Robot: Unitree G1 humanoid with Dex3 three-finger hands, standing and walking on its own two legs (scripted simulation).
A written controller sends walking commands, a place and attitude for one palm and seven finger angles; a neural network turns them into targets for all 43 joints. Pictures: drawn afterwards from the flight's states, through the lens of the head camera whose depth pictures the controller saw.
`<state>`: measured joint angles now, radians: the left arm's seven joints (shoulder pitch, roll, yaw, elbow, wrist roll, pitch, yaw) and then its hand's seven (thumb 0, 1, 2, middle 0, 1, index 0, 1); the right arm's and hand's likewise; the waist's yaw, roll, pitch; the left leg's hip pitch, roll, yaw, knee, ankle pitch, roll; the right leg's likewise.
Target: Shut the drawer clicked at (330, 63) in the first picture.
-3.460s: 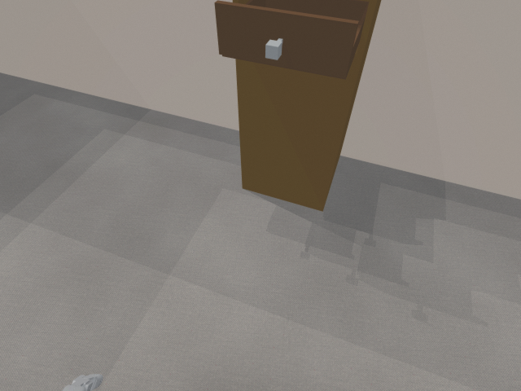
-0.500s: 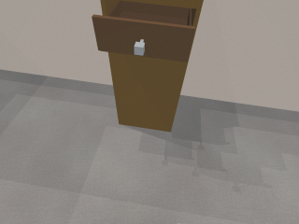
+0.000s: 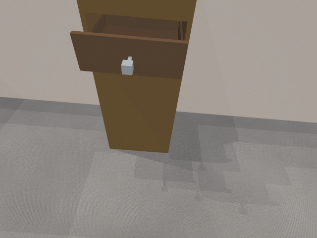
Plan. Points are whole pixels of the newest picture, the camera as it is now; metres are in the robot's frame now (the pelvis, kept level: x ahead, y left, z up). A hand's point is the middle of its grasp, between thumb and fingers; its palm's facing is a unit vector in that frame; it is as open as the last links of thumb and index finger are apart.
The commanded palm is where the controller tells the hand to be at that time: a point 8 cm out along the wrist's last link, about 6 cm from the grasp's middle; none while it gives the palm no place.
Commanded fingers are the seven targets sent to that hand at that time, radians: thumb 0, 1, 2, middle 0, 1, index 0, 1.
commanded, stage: take the last steps up to it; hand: left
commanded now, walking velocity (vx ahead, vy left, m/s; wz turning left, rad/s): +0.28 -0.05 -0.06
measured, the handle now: (128, 64) +0.62 +0.15 +0.11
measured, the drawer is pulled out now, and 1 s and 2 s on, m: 0.17 0.17 0.17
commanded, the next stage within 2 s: come to a stop and stand still in 0.34 s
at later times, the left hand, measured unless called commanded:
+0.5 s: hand (122, 210) +0.23 +0.12 -0.15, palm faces +0.04 -0.98 -0.21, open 7.3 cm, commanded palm none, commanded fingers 0.00 0.90 0.90 -0.20 -0.30 -0.20 -0.30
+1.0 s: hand (101, 224) +0.19 +0.17 -0.17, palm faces +0.09 -0.97 -0.21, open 7.4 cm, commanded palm none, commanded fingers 0.00 0.90 0.90 -0.20 -0.30 -0.20 -0.30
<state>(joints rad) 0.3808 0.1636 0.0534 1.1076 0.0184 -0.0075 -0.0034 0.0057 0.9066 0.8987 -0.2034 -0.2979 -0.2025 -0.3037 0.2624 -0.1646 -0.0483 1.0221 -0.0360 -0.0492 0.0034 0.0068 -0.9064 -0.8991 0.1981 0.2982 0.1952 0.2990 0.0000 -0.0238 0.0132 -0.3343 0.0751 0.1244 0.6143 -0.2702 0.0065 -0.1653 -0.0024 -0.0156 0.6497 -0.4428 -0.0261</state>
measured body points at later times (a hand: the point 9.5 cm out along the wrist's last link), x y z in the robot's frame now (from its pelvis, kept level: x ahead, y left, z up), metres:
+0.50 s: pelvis +0.15 -0.06 +0.01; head +0.16 -0.08 +0.45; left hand +0.23 +0.17 -0.13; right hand +0.07 -0.26 -0.16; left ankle +0.07 +0.08 -0.66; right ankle +0.19 -0.15 -0.73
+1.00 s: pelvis +0.17 -0.02 +0.01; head +0.20 +0.00 +0.46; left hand +0.19 +0.23 -0.15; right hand +0.28 -0.24 -0.12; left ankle +0.20 +0.07 -0.73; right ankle +0.14 -0.15 -0.68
